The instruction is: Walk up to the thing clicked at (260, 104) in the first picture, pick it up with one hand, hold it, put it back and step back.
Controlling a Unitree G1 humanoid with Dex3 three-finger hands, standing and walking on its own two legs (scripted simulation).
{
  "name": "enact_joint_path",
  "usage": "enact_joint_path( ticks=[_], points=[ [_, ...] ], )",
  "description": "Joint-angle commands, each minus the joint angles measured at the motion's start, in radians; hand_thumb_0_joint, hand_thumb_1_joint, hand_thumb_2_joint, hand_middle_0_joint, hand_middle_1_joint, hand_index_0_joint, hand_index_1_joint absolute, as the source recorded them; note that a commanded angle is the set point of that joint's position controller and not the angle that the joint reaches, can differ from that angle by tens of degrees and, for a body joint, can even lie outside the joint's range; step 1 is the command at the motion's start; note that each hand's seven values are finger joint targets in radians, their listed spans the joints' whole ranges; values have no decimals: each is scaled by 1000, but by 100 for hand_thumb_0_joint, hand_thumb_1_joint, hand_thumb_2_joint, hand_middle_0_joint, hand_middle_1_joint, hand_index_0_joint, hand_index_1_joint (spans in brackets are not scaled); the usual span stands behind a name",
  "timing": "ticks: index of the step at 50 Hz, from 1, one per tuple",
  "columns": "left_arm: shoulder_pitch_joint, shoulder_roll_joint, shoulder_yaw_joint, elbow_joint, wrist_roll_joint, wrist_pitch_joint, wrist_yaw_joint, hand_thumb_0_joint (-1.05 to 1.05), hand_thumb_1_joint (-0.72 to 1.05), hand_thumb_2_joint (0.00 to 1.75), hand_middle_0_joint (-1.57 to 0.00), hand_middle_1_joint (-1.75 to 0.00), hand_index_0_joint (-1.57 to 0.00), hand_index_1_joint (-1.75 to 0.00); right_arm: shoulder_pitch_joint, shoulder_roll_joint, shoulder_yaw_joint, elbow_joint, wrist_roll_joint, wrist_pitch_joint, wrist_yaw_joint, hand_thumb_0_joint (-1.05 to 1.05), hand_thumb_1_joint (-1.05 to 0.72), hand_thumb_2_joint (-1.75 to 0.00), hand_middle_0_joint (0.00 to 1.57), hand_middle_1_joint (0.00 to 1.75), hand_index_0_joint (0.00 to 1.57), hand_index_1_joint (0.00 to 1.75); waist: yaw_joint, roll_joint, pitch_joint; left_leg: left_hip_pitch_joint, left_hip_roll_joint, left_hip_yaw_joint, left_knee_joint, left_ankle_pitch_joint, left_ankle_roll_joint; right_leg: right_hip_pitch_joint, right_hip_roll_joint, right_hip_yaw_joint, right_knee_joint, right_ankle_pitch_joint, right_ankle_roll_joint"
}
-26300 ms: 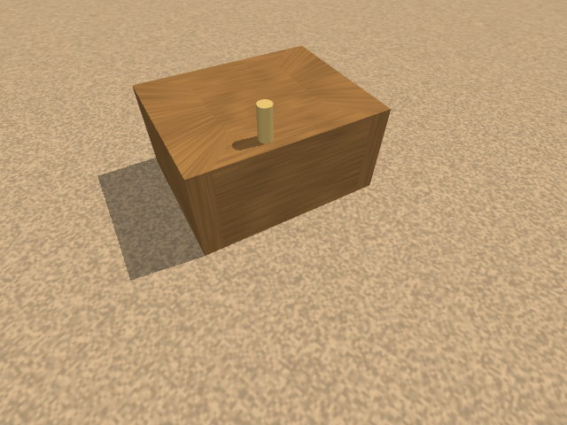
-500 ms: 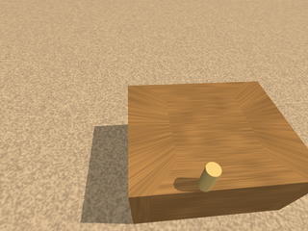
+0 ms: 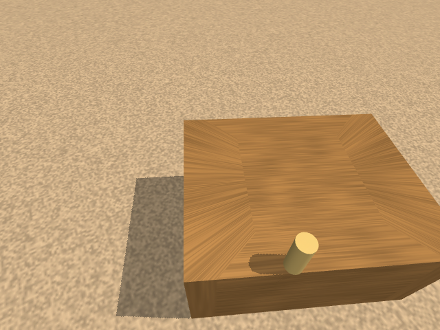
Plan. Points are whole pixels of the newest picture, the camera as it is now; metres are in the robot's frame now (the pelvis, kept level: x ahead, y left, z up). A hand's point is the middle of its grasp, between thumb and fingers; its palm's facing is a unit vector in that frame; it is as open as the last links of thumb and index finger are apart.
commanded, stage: stand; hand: right
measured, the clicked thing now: (299, 254) +0.37 -0.23 -0.26
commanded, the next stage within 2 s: step back in 0.76 s
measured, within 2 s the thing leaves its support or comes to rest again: neither
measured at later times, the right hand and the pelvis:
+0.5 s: hand out of the picture +0.08 -0.26 -0.16, palm faces -0.01 +0.94 -0.34, open 7.4 cm; pelvis +0.00 +0.00 +0.00, yaw +0 degrees
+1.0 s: hand out of the picture +0.06 -0.29 -0.17, palm faces -0.03 +0.93 -0.36, open 7.4 cm; pelvis -0.05 -0.02 -0.02, yaw +1 degrees
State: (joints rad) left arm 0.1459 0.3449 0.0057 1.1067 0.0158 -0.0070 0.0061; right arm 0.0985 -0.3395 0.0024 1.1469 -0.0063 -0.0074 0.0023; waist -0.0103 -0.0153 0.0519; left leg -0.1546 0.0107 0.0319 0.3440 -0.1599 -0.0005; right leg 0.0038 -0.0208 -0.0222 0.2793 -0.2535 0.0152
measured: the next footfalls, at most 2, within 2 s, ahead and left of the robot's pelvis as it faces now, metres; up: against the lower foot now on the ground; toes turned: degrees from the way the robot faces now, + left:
left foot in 1.50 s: -0.15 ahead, +0.10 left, +0.00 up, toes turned +6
right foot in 1.94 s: -0.30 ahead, -0.14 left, +0.00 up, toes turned +0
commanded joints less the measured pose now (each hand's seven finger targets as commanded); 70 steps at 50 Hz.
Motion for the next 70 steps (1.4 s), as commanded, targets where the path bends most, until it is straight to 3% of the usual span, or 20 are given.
enact_joint_path(
  ticks=[1, 12, 17, 37, 38, 41, 44, 46, 47, 49, 51, 52, 53, 54, 55, 58, 60, 63, 68, 70],
  points=[
    [-12, 211, 40, -51, -4, -17, 11, 0, 90, 90, -20, -30, -20, -30, -28, -217, -37, -54, 1, -22, -19, 0, -90, -90, 20, 30, 20, 30, 4, 12, -76, 102, 122, -118, -21, 243, 26, -73, -121, 77, -48, 219, -27],
    [-16, 207, 41, -54, -7, -15, 13, 0, 90, 90, -20, -30, -20, -30, -35, -217, -37, -60, 0, -24, -22, 0, -90, -90, 20, 30, 20, 30, 7, 10, -83, 119, 126, -110, 0, 343, 26, -64, -127, 72, -31, 318, -24],
    [-20, 210, 40, -58, -3, -15, 13, 0, 90, 90, -20, -30, -20, -30, -36, -217, -37, -62, -1, -20, -20, 0, -90, -90, 20, 30, 20, 30, 2, 10, -73, 92, 120, -110, -14, 252, 21, -65, -125, 76, -50, 244, -24],
    [-18, 214, 42, -56, -2, -19, 10, 0, 90, 90, -20, -30, -20, -30, -26, -215, -37, -62, -1, -21, -17, 0, -90, -90, 20, 30, 20, 30, 1, 5, -60, 81, 118, -117, -30, 208, 21, -77, -123, 78, -63, 201, -28],
    [-35, 270, 86, -76, -19, -5, 13, 0, 90, 90, -20, -30, -20, -30, -61, -266, -60, -87, -4, -2, -12, 0, -90, -90, 20, 30, 20, 30, 7, 9, 68, -21, 104, -127, 67, 380, 59, -142, -93, 63, 48, 344, -33],
    [-2, 238, 91, -125, -26, 7, 17, 0, 90, 90, -20, -30, -20, -30, -18, -266, -75, -132, 13, 9, -9, 0, -90, -90, 20, 30, 20, 30, 1, 49, -99, 23, 147, -137, 127, 534, 126, -105, -59, 29, 211, 332, -57],
    [17, 196, 87, -164, -23, 30, 13, 0, 90, 90, -20, -30, -20, -30, -19, -315, -104, -184, 9, 23, -11, 0, -90, -90, 20, 30, 20, 30, -2, 168, -164, 19, 248, -259, 64, 491, 220, -166, 17, 14, 419, 90, -63],
    [52, 196, 95, -171, -17, 46, 10, 0, 90, 90, -20, -30, -20, -30, -51, -317, -113, -224, -4, 32, -17, 0, -90, -90, 20, 30, 20, 30, 11, 235, -159, -59, 317, -318, 26, 418, 282, -194, 45, 38, 605, -266, -64],
    [76, 198, 98, -171, -17, 52, 9, 0, 90, 90, -20, -30, -20, -30, -75, -316, -116, -246, -12, 35, -18, 0, -90, -90, 20, 30, 20, 30, 22, 236, -147, -116, 334, -318, 20, 348, 297, -200, 32, 62, 675, -319, -68],
    [123, 189, 104, -170, -18, 52, 7, 0, 90, 90, -20, -30, -20, -30, -119, -301, -111, -280, -19, 41, -22, 0, -90, -90, 20, 30, 20, 30, 58, 187, -134, -159, 295, -254, 112, 330, 264, -200, 12, 70, 577, -272, -73],
    [172, 181, 110, -157, -7, 40, 8, 0, 90, 90, -20, -30, -20, -30, -151, -281, -104, -297, -9, 53, -19, 0, -90, -90, 20, 30, 20, 30, 95, 155, -98, -195, 204, -197, 229, 206, 171, -174, -4, 46, 277, -66, -55],
    [150, 231, 118, -170, 13, 29, 13, 0, 90, 90, -20, -30, -20, -30, -129, -242, -94, -301, 4, 61, -16, 0, -90, -90, 20, 30, 20, 30, 72, -20, -53, -244, 73, -155, 359, 39, 103, -202, -93, 178, 83, 43, -53],
    [74, 341, 147, -212, 25, 21, 12, 0, 90, 90, -20, -30, -20, -30, -76, -188, -81, -311, 9, 64, -17, 0, -90, -90, 20, 30, 20, 30, 36, -246, 9, -421, -117, -98, 534, -346, 26, -195, -279, 449, 8, 189, -129],
    [17, 370, 148, -258, 25, 18, 11, 0, 90, 90, -20, -30, -20, -30, -32, -206, -86, -291, 4, 73, -28, 0, -90, -90, 20, 30, 20, 30, 25, -163, 4, -374, -139, -217, 728, -474, 14, -297, -366, 452, 36, 343, -250],
    [-18, 377, 147, -283, 30, 12, 17, 0, 90, 90, -20, -30, -20, -30, -25, -232, -100, -293, 4, 75, -33, 0, -90, -90, 20, 30, 20, 30, 26, -166, -35, -347, -126, -253, 854, -465, 29, -337, -388, 499, 52, 406, -308],
    [-131, 292, 132, -311, 21, 5, 23, 0, 90, 90, -20, -30, -20, -30, 65, -264, -105, -261, 13, 64, -34, 0, -90, -90, 20, 30, 20, 30, -42, -122, -57, -385, -126, -238, 907, -299, 7, -197, -205, 222, 170, 506, -188],
    [-32, 264, 126, -321, 18, 3, 31, 0, 90, 90, -20, -30, -20, -30, 29, -259, -91, -283, 1, 55, -36, 0, -90, -90, 20, 30, 20, 30, 24, -109, -81, -433, -114, -211, 879, -313, -2, -64, -245, 235, 230, 630, -207],
    [65, 259, 128, -313, 8, 6, 45, 0, 90, 90, -20, -30, -20, -30, -24, -237, -77, -317, -8, 51, -38, 0, -90, -90, 20, 30, 20, 30, 74, -93, -70, -467, -93, -188, 775, -347, -4, 42, -266, 232, 253, 695, -218],
    [68, 303, 142, -351, 8, 8, 50, 0, 90, 90, -20, -30, -20, -30, -4, -250, -89, -333, -8, 52, -26, 0, -90, -90, 20, 30, 20, 30, 76, -145, -109, -362, -36, -135, 609, -376, -8, 20, -319, 259, 247, 685, -265],
    [59, 308, 144, -363, 8, 8, 48, 0, 90, 90, -20, -30, -20, -30, 21, -249, -94, -329, -7, 50, -17, 0, -90, -90, 20, 30, 20, 30, 65, -150, -140, -306, -25, -100, 521, -355, 1, -2, -300, 237, 263, 643, -246]
  ],
)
